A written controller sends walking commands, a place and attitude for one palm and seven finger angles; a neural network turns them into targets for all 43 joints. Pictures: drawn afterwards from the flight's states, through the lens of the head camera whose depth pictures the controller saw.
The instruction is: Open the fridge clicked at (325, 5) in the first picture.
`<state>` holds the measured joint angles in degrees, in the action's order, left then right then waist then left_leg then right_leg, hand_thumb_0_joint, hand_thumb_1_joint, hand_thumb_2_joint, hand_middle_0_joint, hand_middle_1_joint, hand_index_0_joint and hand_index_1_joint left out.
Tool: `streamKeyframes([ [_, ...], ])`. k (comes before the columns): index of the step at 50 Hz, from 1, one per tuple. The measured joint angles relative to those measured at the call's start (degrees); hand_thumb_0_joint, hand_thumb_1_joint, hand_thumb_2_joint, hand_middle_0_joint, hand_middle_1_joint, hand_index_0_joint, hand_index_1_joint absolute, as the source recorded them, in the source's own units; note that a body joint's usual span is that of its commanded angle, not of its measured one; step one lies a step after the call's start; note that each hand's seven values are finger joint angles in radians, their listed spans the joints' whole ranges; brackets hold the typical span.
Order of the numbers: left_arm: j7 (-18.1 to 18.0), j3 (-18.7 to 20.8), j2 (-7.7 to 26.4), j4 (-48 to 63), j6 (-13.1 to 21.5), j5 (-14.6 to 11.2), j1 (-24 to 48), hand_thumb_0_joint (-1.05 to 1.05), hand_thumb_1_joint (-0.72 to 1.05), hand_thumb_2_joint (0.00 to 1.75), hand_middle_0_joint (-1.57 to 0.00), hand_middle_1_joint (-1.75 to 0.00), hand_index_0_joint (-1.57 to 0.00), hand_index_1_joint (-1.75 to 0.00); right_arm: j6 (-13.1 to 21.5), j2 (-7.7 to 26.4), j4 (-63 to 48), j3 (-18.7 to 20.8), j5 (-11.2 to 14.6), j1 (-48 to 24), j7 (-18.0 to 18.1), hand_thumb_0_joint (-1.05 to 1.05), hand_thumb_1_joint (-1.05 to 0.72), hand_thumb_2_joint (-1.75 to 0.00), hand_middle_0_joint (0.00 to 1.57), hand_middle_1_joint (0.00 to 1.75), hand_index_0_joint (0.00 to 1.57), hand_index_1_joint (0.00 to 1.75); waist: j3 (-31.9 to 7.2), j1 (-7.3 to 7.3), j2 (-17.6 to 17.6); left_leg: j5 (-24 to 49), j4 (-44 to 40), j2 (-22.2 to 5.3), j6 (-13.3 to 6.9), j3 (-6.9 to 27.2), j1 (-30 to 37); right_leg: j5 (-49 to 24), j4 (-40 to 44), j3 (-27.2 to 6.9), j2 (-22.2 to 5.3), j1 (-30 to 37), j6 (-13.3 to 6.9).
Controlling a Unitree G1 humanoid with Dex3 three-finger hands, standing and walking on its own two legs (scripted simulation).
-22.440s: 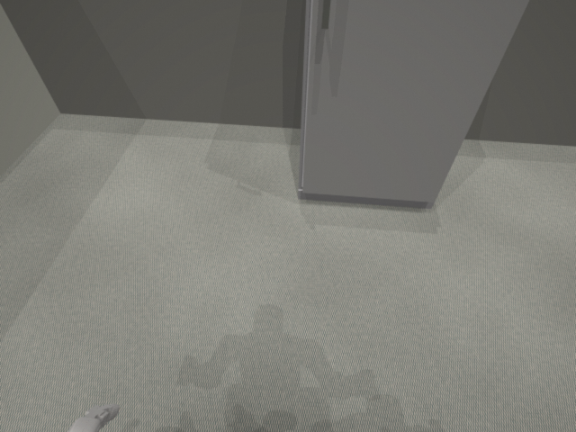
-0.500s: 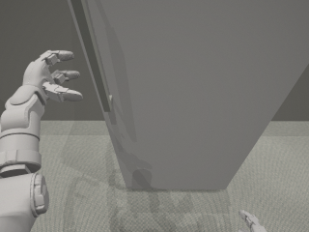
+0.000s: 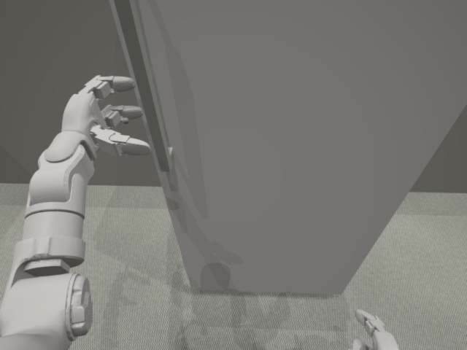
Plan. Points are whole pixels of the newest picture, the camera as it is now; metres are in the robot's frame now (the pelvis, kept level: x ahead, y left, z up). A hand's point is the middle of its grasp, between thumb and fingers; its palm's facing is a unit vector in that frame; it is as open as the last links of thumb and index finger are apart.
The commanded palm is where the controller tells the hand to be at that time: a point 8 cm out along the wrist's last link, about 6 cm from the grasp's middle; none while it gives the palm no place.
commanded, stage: feel for the door with the fingertips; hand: left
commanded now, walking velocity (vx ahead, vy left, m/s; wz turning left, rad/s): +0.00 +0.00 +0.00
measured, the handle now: (147, 72) +0.47 +0.17 +0.27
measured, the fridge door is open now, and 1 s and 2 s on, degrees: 0 0 0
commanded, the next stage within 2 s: slide the fingers in behind the handle in 0.42 s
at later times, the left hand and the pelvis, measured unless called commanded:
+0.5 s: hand (131, 112) +0.43 +0.20 +0.22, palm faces +0.06 -1.00 +0.00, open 13.8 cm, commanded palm +0.41 +0.25 +0.22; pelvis +0.00 -0.01 +0.00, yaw +0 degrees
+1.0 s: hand (134, 116) +0.42 +0.19 +0.22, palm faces +0.04 -1.00 +0.01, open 14.0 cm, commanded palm +0.40 +0.24 +0.22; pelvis +0.00 +0.00 +0.00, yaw +0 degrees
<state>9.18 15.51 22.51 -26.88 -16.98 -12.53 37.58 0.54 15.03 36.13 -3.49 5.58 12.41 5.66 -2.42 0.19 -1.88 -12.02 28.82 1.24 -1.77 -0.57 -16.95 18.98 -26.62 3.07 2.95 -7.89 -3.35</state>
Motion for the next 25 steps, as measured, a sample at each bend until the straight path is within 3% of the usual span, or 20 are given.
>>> streamKeyframes([
  [9, 1.1, -0.7, 1.7, -8.2, 1.9, 0.2, 5.5, -0.01, -0.5, 0.3, -0.3, -1.2, -0.3, -1.2, -0.1, 0.6, 0.4, 0.3, 0.0, 0.6, 0.2, 0.01, -0.9, -0.9, 0.21, 0.3, 0.2, 0.3, 0.0, 0.73, -0.5, 0.4, -0.2, 0.0, 0.2, 0.4, -1.2, -0.3, 0.1, 0.4, 0.1, -1.1, -0.2],
  [25, 1.7, 1.2, 2.1, -9.6, 4.3, 0.5, 4.7, -0.01, -0.5, 0.3, -0.34, -1.22, -0.32, -1.22, -0.2, 1.1, 1.8, 1.2, 0.1, 4.1, -0.1, 0.01, -0.9, -0.9, 0.21, 0.3, 0.2, 0.3, -0.2, 1.29, -0.3, 0.0, 0.0, -0.4, 0.3, 0.0, -0.9, -0.1, 0.0, -0.1, 0.4, -1.1, -0.4],
])
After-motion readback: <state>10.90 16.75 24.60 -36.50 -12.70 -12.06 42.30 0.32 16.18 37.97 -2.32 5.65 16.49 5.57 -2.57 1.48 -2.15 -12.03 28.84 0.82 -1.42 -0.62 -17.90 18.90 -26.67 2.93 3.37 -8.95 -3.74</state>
